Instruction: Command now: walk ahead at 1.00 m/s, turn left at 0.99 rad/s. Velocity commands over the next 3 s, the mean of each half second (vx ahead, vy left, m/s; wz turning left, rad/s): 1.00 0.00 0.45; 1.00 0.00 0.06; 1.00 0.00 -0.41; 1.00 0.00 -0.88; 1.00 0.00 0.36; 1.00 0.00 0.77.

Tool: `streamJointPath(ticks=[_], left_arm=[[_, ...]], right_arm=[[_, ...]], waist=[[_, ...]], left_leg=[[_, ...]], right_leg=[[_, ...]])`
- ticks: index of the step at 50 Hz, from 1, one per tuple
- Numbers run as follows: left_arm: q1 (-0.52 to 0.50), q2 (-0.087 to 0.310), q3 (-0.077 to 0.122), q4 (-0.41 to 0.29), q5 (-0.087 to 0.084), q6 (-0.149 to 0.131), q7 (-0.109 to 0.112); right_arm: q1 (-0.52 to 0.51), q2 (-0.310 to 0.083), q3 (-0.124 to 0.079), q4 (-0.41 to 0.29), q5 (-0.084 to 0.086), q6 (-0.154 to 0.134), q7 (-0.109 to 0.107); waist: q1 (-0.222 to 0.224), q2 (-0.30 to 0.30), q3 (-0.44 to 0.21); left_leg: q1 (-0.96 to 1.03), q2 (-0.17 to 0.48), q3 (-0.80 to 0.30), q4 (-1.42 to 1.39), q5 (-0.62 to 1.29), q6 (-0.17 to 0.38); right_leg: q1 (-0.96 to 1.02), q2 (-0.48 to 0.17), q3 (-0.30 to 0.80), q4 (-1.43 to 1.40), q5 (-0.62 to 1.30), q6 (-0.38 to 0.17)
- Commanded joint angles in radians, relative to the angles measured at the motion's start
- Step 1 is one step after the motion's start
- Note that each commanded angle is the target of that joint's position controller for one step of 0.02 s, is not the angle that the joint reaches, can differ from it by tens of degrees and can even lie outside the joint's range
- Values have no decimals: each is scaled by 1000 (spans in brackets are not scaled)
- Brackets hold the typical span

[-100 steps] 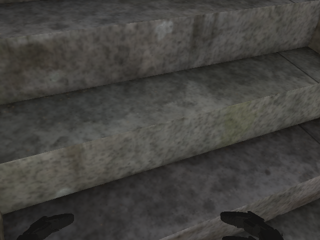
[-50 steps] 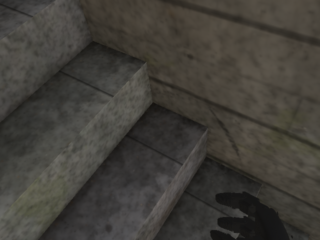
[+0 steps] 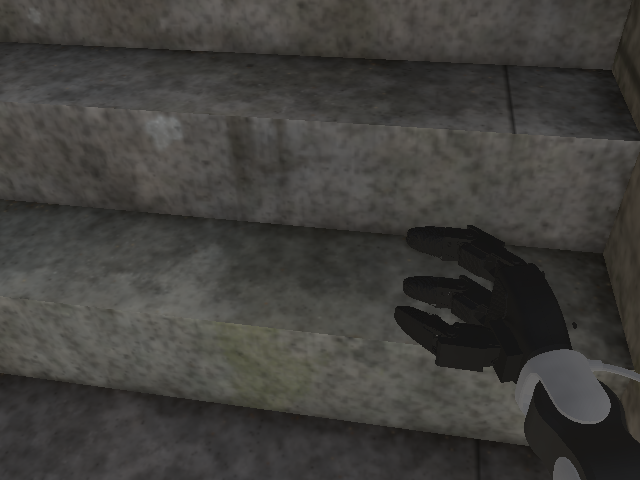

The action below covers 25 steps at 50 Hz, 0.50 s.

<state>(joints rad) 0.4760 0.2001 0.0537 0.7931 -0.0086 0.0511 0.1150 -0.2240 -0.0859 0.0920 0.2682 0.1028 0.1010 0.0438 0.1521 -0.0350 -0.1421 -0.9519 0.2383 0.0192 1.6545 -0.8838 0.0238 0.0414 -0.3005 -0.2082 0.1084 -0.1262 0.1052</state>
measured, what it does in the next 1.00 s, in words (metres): climbs: left foot 0.20 m higher, then right foot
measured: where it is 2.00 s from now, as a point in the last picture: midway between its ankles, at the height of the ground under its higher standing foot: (88, 272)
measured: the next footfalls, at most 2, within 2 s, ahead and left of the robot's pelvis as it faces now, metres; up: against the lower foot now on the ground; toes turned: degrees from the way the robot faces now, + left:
left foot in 0.02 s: +0.12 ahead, +0.23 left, +0.20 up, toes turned +7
right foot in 0.70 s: +0.16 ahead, +0.05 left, +0.21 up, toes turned +2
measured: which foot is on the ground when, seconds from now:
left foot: up 0.00-0.00, down 0.02-0.72, up 0.74-1.00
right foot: down 0.00-0.16, up 0.18-0.68, down 0.70-1.00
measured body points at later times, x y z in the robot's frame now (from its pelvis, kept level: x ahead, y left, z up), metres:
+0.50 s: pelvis +0.07 +0.16 +0.10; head +0.07 +0.18 +0.55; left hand +0.32 +0.36 +0.06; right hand +0.19 -0.06 +0.00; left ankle +0.08 +0.22 -0.55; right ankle +0.00 +0.06 -0.37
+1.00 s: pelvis +0.18 +0.21 +0.17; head +0.16 +0.24 +0.62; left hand +0.10 +0.42 +0.01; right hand +0.45 +0.11 +0.15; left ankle +0.20 +0.38 -0.21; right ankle +0.12 +0.05 -0.54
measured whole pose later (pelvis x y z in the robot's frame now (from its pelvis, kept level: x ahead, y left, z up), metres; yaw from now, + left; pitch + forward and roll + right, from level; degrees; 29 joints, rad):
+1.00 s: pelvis +0.18 +0.21 +0.17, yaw +12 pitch +3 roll -3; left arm 0.52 0.19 0.00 0.89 0.04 -0.07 0.03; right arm 0.09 -0.09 0.10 0.49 0.07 -0.07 0.01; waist 0.05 -0.02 -0.10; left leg -1.35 0.11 -0.20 2.27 -0.31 -0.01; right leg -0.16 -0.05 -0.16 0.58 -0.46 -0.03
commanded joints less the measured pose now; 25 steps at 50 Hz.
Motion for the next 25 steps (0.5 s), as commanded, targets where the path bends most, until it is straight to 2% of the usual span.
streamJointPath(ticks=[1,2,3,4,5,6,7,8,9,10,11,12,13,14,15,16,17,18,19,20,21,22,23,24,25], left_arm=[[-36,284,70,-48,5,28,0],[15,288,75,-16,7,24,-10],[16,215,37,-28,9,3,-12],[-44,234,41,-41,14,-13,-27],[-73,282,52,-34,2,-24,-28],[-124,291,56,-57,-2,-28,-25],[-177,284,50,-82,-4,-39,-25],[-205,289,55,-101,-8,-46,-28],[-234,273,49,-124,-13,-51,-25],[-276,250,47,-176,-18,-60,-29],[-294,200,45,-272,5,-81,-49],[-355,135,30,-339,10,-99,-76],[-431,104,13,-374,11,-107,-100],[-474,60,-6,-390,29,-109,-115],[-478,55,-14,-387,38,-109,-124],[-462,63,-21,-377,37,-109,-131],[-452,71,-28,-364,41,-107,-138],[-411,70,-29,-347,60,-104,-142],[-428,82,-32,-351,76,-103,-143],[-471,83,-35,-364,79,-100,-139],[-505,77,-44,-373,84,-96,-135],[-528,75,-47,-387,80,-91,-128],[-499,96,-38,-380,63,-78,-129],[-503,96,-40,-377,60,-66,-127],[-512,81,-46,-377,59,-57,-127]], right_arm=[[-160,41,14,-81,-12,-33,21],[-144,24,-4,-58,-33,-48,22],[-178,26,-17,-64,-42,-63,3],[-134,-11,-36,-62,-41,-60,5],[-12,-41,-53,-44,-50,-51,-3],[43,-81,-73,4,-50,-56,-14],[77,-103,-89,12,-49,-63,-18],[139,-137,-111,31,-69,-69,-34],[209,-174,-134,64,-84,-72,-37],[268,-209,-153,110,-85,-81,-35],[183,-281,-153,125,-117,-106,-37],[250,-257,-133,168,-133,-135,-47],[323,-236,-117,207,-140,-161,-45],[361,-210,-109,245,-120,-185,-32],[372,-182,-101,273,-124,-200,-20],[375,-168,-99,296,-137,-214,-13],[420,-154,-94,318,-149,-226,-16],[418,-149,-87,327,-168,-239,-17],[420,-143,-88,334,-175,-249,-21],[407,-149,-89,334,-183,-253,-27],[433,-167,-97,332,-180,-257,-38],[466,-178,-102,331,-176,-259,-48],[460,-184,-106,323,-157,-264,-61],[462,-188,-106,317,-147,-264,-72],[463,-194,-105,313,-146,-262,-81]], waist=[[-102,-99,228],[-82,-122,135],[-101,-155,94],[-151,-213,23],[-223,-260,-31],[-240,-230,-54],[-274,-208,-70],[-291,-182,-82],[-308,-146,-97],[-317,-12,-102],[-212,230,-94],[-183,327,-59],[-185,362,-42],[-176,372,-17],[-171,384,-20],[-163,355,-15],[-174,329,-4],[-164,322,-26],[-167,297,-13],[-174,282,16],[-187,238,20],[-200,192,24],[-182,145,25],[-177,94,33],[-175,57,37]], left_leg=[[70,-100,75,-284,50,16],[105,-168,125,-317,15,0],[107,-190,47,-311,11,-1],[161,-201,6,-332,-26,3],[207,-195,-23,-366,-64,6],[279,-226,-28,-420,22,15],[374,-242,-61,-473,101,29],[432,-261,-94,-539,104,42],[498,-270,-183,-643,132,78],[602,-219,-362,-795,262,126],[542,-171,-609,-941,294,157],[514,-132,-691,-946,263,128],[497,-128,-644,-894,388,103],[445,-135,-537,-856,470,72],[429,-166,-424,-813,530,64],[406,-175,-376,-792,541,74],[410,-178,-363,-789,530,91],[422,-167,-376,-783,556,113],[419,-146,-401,-795,566,140],[392,-118,-442,-807,630,172],[415,-80,-532,-836,658,213],[433,-44,-604,-861,657,233],[412,-13,-655,-862,612,238],[394,3,-669,-861,595,236],[395,8,-660,-867,599,236]], right_leg=[[-8,-116,-71,-129,299,-260],[53,-103,-60,-72,392,-301],[88,-68,-115,-12,676,-318],[118,-71,-115,22,843,-320],[168,-93,-112,61,838,-323],[145,-75,-113,103,795,-329],[99,-76,-93,153,857,-335],[70,-73,-55,223,843,-331],[29,-55,-10,343,750,-322],[-132,-37,68,542,379,-291],[-296,56,152,913,22,-230],[-459,89,278,1149,-83,-197],[-563,145,334,1338,-126,-179],[-618,202,300,1495,-168,-167],[-652,243,276,1601,-191,-168],[-668,286,240,1696,-176,-175],[-687,318,217,1759,-137,-186],[-690,352,207,1800,-104,-195],[-713,375,187,1825,-97,-203],[-748,401,173,1865,-97,-204],[-793,421,189,1907,-108,-198],[-832,417,225,1906,-126,-191],[-834,401,249,1881,-131,-178],[-842,387,260,1850,-126,-172],[-853,394,246,1835,-113,-162]])
Over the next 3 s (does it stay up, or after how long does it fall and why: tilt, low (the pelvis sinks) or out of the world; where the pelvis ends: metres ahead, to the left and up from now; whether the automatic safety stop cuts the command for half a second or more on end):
stays up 1.23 0.38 1.06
